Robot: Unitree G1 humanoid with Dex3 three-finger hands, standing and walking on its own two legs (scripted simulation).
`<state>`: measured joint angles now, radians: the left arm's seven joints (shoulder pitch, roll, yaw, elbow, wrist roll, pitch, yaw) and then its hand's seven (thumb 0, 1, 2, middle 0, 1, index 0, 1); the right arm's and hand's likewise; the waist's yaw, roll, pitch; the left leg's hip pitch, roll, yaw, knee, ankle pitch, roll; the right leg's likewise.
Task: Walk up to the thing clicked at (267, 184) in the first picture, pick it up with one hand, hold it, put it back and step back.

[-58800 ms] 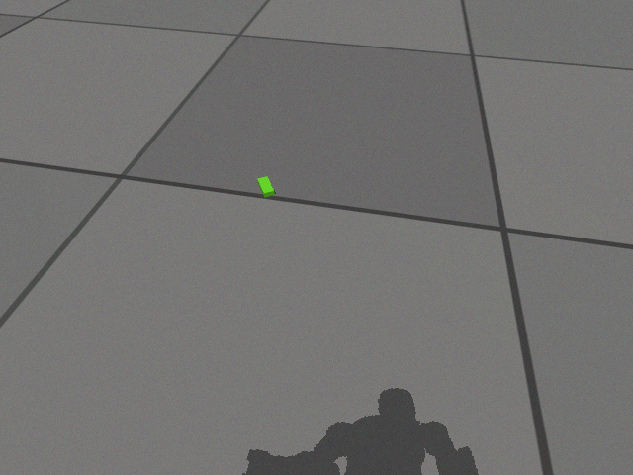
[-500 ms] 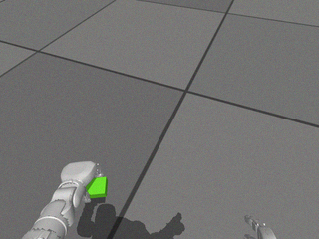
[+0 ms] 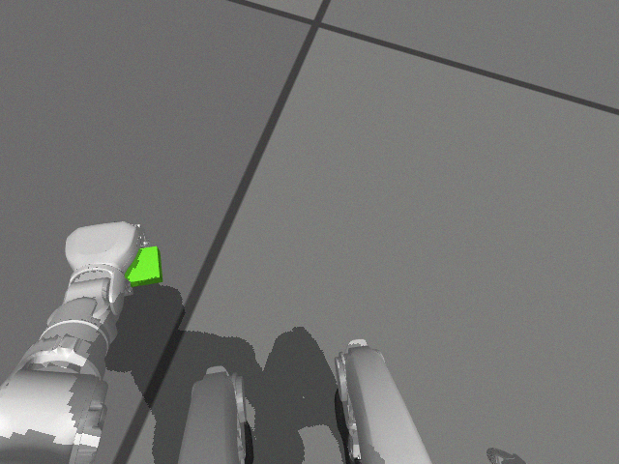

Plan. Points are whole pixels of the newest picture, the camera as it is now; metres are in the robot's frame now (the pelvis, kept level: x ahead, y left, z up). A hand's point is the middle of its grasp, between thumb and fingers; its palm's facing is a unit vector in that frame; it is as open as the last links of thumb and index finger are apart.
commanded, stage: crouch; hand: left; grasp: from above
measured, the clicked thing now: (120, 270) +0.43 +0.24 -0.16
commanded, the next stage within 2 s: lower in 1.18 s
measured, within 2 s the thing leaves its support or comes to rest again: neither
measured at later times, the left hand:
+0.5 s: hand (143, 286) +0.45 +0.26 -0.31, palm faces -0.45 -0.03 -0.89, open 8.0 cm
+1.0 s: hand (152, 289) +0.46 +0.26 -0.38, palm faces -0.47 -0.03 -0.88, open 7.9 cm
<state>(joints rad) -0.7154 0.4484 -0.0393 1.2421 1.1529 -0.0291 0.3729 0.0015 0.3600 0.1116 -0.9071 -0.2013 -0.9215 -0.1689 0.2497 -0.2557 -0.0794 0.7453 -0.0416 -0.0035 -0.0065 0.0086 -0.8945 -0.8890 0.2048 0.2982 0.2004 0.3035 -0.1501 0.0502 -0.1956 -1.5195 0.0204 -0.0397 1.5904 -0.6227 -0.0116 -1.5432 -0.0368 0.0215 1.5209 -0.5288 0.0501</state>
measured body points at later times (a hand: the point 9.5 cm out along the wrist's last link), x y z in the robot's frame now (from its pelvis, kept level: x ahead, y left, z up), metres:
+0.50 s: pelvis -0.02 +0.00 -0.15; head +0.22 +0.03 +0.23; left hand +0.47 +0.25 -0.26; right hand +0.05 -0.29 -0.27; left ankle +0.05 +0.12 -0.54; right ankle +0.08 -0.15 -0.54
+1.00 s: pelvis -0.03 +0.00 -0.21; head +0.23 +0.05 +0.15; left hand +0.48 +0.26 -0.33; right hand -0.02 -0.28 -0.31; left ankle +0.05 +0.12 -0.54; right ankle +0.08 -0.15 -0.54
